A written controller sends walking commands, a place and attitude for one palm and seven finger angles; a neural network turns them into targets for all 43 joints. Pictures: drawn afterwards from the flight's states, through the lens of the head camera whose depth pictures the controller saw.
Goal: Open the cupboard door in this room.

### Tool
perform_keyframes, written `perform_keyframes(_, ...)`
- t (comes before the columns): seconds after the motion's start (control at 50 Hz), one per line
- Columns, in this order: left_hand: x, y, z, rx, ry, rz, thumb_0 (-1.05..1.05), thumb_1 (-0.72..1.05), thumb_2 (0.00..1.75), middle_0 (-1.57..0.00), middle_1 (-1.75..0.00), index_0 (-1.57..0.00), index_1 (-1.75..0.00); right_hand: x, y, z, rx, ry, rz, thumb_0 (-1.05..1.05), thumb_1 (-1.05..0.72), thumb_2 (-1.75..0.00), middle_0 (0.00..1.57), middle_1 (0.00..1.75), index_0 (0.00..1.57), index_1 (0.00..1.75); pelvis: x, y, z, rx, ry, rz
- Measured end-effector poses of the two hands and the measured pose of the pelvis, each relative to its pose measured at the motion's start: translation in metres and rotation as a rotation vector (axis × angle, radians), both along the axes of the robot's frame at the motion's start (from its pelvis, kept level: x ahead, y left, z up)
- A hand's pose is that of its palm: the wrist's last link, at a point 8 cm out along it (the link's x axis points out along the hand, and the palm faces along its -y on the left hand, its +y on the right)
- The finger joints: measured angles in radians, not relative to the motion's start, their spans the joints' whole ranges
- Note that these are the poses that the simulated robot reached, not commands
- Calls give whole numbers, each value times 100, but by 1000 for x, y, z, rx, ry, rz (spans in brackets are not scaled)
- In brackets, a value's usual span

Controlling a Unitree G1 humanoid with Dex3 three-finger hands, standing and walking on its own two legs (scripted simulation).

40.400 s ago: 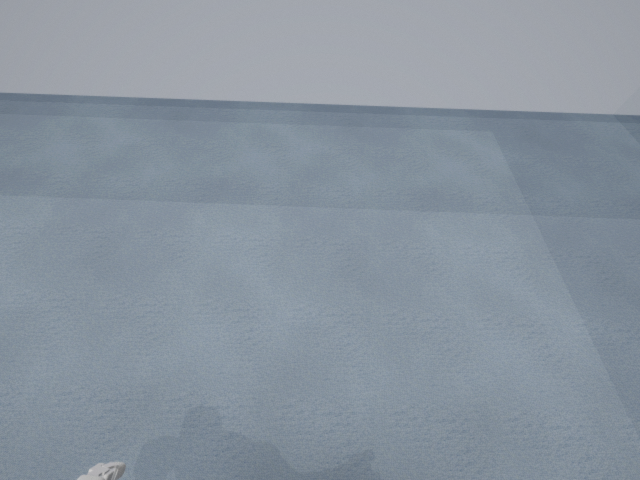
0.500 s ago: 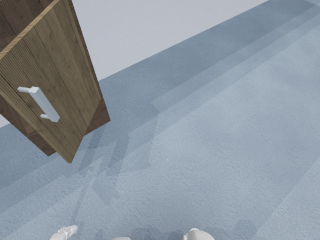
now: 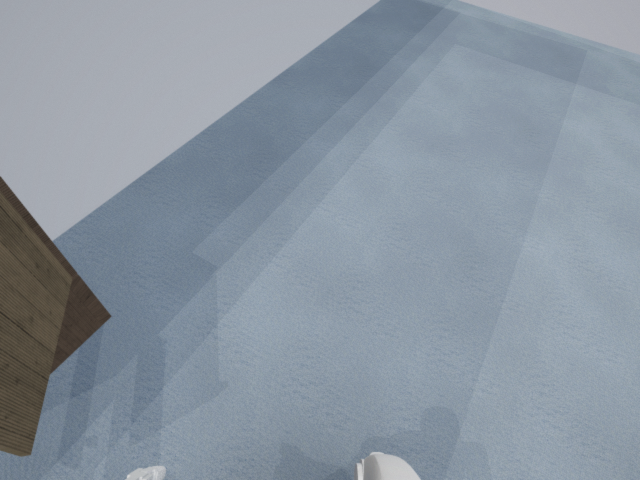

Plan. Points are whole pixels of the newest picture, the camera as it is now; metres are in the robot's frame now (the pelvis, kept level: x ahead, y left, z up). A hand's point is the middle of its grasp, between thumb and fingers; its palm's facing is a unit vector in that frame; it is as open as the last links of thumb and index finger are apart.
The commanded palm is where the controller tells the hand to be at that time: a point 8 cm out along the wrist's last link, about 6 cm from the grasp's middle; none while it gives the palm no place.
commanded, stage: walk to a spot facing it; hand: left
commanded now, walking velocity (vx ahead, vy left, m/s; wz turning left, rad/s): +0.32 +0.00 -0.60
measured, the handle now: out of the picture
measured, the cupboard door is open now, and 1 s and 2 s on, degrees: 41 41 41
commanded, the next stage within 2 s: turn to face it in 1.30 s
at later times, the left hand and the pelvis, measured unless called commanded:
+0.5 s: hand (270, 376) +0.29 +0.09 -0.17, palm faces -0.22 -0.95 -0.22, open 7.2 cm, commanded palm none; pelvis +0.18 -0.09 +0.00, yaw -14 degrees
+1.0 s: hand (315, 251) +0.54 +0.02 -0.16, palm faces -0.35 -0.92 -0.17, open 7.4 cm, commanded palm none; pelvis +0.41 -0.13 +0.00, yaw -22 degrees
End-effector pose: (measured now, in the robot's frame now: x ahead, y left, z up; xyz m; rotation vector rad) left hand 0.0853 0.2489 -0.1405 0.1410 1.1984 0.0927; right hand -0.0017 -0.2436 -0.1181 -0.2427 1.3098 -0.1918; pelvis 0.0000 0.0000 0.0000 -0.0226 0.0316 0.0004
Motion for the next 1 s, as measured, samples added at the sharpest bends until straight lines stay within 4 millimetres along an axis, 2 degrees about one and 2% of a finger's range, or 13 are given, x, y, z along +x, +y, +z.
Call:
perform_keyframes(0.08,59,-19,6,-7,-35,-85,1,91,90,-20,-30,-20,-30,-30,6,0,30,101,-100,1,-90,-90,20,30,20,30,24,-7,3,-3,2,-63)
perform_keyframes(0.18,143,-62,4,-5,-66,-222,1,91,90,-20,-30,-20,-30,-58,7,-9,79,223,-240,1,-90,-90,20,30,20,30,60,-27,-6,10,1,-134)
perform_keyframes(0.24,194,-94,-1,5,-124,-284,1,91,90,-20,-30,-20,-30,-63,1,-22,117,295,-302,1,-90,-90,20,30,20,30,86,-48,-20,17,-6,-158)
perform_keyframes(0.28,216,-109,-6,13,-179,-281,1,91,90,-20,-30,-20,-30,-55,-9,-33,139,328,-328,1,-90,-90,20,30,20,30,100,-62,-30,28,-17,-169)
perform_keyframes(0.34,221,-121,-3,25,-157,-271,1,91,90,-20,-30,-20,-30,-9,-34,-39,124,270,-334,1,-90,-90,20,30,20,30,118,-73,-24,20,-39,-187)
perform_keyframes(0.42,209,-127,1,44,-42,-258,0,92,90,-20,-30,-20,-30,87,-68,-31,87,65,-311,2,-91,-90,20,30,20,30,147,-83,-9,24,-34,-222)
perform_keyframes(0.5,207,-115,7,71,29,-220,0,95,90,-20,-30,-20,-30,179,-92,-17,69,-115,-264,1,-91,-90,19,30,19,30,180,-91,-1,22,-23,-246)
perform_keyframes(0.66,214,-103,-4,61,183,-149,0,92,90,-20,-30,-20,-30,336,-108,0,46,-285,-161,1,-91,-90,19,30,19,30,264,-94,-4,6,-21,-273)
perform_keyframes(0.74,234,-99,-22,45,273,-143,1,92,90,-20,-30,-20,-30,392,-107,-5,11,-346,-140,1,-91,-90,19,30,19,30,311,-89,-19,3,-27,-303)
perform_keyframes(0.78,256,-101,-24,44,288,-169,1,92,90,-20,-30,-20,-30,398,-104,-6,8,-338,-161,1,-91,-90,19,30,20,30,328,-90,-18,13,-36,-323)
perform_keyframes(0.82,288,-107,-21,40,267,-195,1,91,90,-20,-30,-20,-30,390,-101,-7,14,-296,-199,0,-91,-90,20,30,20,30,344,-93,-13,16,-37,-334)
perform_keyframes(0.9,367,-130,-9,24,165,-250,1,91,90,-20,-30,-20,-30,357,-98,-9,25,-152,-310,0,-93,-90,20,30,20,30,375,-103,-1,16,-32,-358)
perform_keyframes(1.0,468,-175,5,19,40,-350,1,91,90,-20,-30,-20,-30,311,-104,-13,53,44,-422,0,-94,-90,20,30,20,30,414,-126,3,19,-27,-390)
